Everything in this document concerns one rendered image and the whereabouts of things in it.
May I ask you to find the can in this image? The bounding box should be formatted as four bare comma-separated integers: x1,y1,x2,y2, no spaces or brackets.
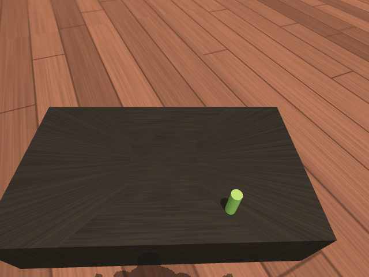
225,189,243,215

